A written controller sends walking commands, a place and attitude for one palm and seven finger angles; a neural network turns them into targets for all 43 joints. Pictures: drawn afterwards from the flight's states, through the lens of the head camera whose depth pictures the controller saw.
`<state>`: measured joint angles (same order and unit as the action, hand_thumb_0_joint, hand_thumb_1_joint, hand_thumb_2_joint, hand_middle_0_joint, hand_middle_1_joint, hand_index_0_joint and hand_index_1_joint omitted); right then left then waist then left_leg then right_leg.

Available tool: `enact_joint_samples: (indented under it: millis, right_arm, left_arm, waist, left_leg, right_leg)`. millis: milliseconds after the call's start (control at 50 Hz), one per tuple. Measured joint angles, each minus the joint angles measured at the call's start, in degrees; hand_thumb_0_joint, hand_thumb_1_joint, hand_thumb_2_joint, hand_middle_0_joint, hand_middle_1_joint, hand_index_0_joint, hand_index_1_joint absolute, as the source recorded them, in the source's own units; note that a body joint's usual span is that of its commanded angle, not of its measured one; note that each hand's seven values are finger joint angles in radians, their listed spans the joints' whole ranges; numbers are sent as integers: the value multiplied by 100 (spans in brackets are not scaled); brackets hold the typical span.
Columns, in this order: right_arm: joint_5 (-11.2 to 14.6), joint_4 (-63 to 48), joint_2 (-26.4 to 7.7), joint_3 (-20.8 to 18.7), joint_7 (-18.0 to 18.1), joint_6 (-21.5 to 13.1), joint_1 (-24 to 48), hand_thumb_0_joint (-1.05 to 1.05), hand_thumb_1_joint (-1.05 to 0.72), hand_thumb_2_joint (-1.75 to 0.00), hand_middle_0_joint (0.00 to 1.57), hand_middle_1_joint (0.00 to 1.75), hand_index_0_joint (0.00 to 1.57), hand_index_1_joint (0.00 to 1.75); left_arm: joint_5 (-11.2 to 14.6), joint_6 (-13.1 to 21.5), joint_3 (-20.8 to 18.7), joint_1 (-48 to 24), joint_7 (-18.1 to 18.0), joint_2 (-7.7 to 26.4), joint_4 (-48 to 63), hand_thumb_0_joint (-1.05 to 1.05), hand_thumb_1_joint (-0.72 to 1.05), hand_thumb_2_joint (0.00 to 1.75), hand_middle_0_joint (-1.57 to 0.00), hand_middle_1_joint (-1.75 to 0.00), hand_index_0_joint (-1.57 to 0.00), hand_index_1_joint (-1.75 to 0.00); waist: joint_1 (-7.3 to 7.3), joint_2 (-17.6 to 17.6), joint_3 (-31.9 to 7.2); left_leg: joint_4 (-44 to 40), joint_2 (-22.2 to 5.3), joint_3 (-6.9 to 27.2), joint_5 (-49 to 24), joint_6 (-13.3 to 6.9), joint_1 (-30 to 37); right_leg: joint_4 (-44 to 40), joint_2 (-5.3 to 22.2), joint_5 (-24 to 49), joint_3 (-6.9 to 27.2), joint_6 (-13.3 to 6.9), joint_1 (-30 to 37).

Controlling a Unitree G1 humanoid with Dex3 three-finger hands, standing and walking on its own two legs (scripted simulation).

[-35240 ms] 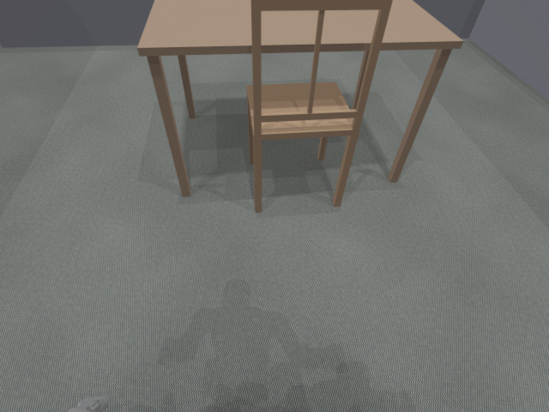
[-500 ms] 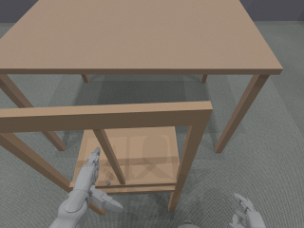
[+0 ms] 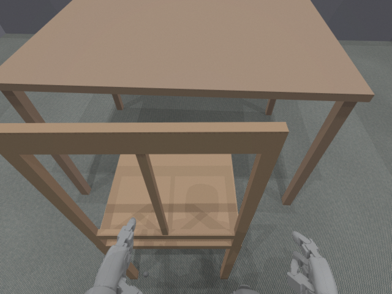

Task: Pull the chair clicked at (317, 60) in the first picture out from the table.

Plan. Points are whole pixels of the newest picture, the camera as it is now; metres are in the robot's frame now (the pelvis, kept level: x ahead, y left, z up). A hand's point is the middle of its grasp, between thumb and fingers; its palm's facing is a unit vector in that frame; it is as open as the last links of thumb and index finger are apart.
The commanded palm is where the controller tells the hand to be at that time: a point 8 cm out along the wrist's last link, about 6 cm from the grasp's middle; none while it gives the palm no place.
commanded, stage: draw the fingers out of the gap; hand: left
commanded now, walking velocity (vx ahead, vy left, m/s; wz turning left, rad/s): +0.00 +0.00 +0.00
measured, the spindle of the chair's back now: (156, 202) +0.31 +0.10 +0.01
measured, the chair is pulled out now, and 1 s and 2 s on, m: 0.25 0.25 0.25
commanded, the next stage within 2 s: draw the hand back to the body in 0.02 s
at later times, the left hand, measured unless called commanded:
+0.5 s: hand (122, 264) +0.18 +0.13 +0.06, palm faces -0.05 -1.00 -0.08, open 17.5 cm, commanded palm +0.14 +0.20 +0.07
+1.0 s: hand (43, 240) +0.19 +0.22 +0.15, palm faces +0.34 -0.85 -0.39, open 14.2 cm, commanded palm +0.14 +0.26 +0.17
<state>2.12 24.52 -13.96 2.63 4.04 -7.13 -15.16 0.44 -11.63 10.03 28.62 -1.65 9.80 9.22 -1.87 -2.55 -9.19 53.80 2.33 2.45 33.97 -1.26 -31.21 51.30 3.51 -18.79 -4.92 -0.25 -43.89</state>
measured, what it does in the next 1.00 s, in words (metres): stands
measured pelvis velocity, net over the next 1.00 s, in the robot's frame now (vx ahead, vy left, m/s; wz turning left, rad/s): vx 0.01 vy -0.01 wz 0.01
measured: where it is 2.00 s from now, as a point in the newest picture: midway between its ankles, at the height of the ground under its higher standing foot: outside the picture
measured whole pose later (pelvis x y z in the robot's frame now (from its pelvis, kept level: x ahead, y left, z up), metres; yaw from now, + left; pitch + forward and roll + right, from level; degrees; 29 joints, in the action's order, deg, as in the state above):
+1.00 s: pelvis +0.01 -0.01 +0.03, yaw +0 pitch +1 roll -1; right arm 2.3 32.8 -13.0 1.0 6.1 -10.1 -13.6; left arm 3.1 2.6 -9.0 34.6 -9.5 18.2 24.2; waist 3.1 -4.6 -3.5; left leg 38.6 1.2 3.3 28.3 -0.7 -11.4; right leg 38.3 2.3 -15.1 -6.0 -0.7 -24.2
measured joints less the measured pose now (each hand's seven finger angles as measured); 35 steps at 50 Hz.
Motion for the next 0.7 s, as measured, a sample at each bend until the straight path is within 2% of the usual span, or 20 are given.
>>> enact_joint_samples:
  millis: [160,180,220,280,380,420,460,560,600,660,700]
  right_arm:
    - [10,-72,40,-48,29,24,-93,1,-90,-90,20,30,20,30]
    - [11,-71,41,-50,38,-15,-89,1,-90,-90,20,30,20,30]
    - [7,-22,49,-73,45,-182,-79,1,-90,-90,20,30,20,30]
    - [19,98,76,-127,11,-365,-58,1,-90,-90,20,30,20,30]
    - [42,351,151,-223,-152,-476,62,1,-90,-90,20,30,20,30]
    - [75,414,167,-243,-220,-436,144,1,-90,-90,20,30,20,30]
    - [128,408,165,-240,-248,-351,195,1,-90,-90,20,30,20,30]
    - [235,301,177,-203,-108,-248,154,2,-90,-90,20,30,20,30]
    - [255,308,187,-206,-36,-301,110,2,-90,-90,20,30,20,30]
    - [284,409,174,-222,16,-430,74,2,-90,-90,20,30,20,30]
    - [197,455,165,-260,75,-380,45,1,-90,-90,20,30,20,30]
  left_arm:
    - [-87,118,3,682,-101,43,534,-1,-54,20,0,0,0,0]
    - [90,238,-37,745,-85,30,582,-1,-54,20,0,0,0,0]
    - [376,736,-121,839,-48,-10,692,-1,-54,20,0,0,0,0]
    - [636,1456,-276,848,12,-24,925,-1,-54,20,0,0,0,0]
    - [801,2752,-692,672,237,30,1093,-1,-54,20,0,0,0,0]
    - [825,3062,-827,572,431,67,1041,-1,-55,20,0,0,0,0]
    - [869,3003,-890,538,633,115,1005,-1,-55,20,0,0,0,0]
    - [1117,2312,-1046,781,872,340,1171,-1,-55,20,0,0,0,0]
    - [1242,2248,-1221,885,823,447,1330,-1,-54,21,-1,0,-1,0]
    - [1421,2387,-1572,910,767,518,1499,-1,-52,22,-1,-1,-1,-1]
    - [1006,2216,-1700,859,378,646,1595,-1,-48,24,-1,-1,-1,-1]
  waist:
    - [37,14,-40]
    - [36,19,-40]
    - [63,48,-40]
    - [130,84,-26]
    - [193,79,-84]
    - [209,62,-61]
    - [218,21,1]
    - [196,-76,89]
    - [206,-86,100]
    - [231,-89,98]
    - [311,-70,134]
  left_leg:
    - [182,-11,5,78,0,-131]
    - [226,-11,11,90,3,-181]
    - [365,-15,20,133,14,-328]
    - [561,-24,33,203,40,-497]
    - [859,-35,30,307,67,-782]
    - [964,-43,7,347,68,-859]
    - [972,-50,-19,354,54,-830]
    - [638,-62,-37,227,58,-495]
    - [471,-76,-9,163,68,-338]
    - [257,-102,64,80,88,-134]
    - [65,-121,69,21,99,108]
  right_leg:
    - [142,-6,-48,-7,-5,-121]
    - [174,-4,-55,-14,-7,-165]
    - [280,-4,-76,-24,-18,-301]
    - [438,-5,-118,-38,-37,-460]
    - [703,-9,-183,-38,-67,-752]
    - [801,-19,-204,-17,-74,-844]
    - [814,-32,-200,6,-69,-829]
    - [541,-54,-123,23,-64,-509]
    - [386,-67,-85,-6,-70,-339]
    - [157,-83,-28,-81,-80,-91]
    - [-12,-104,12,-91,-91,149]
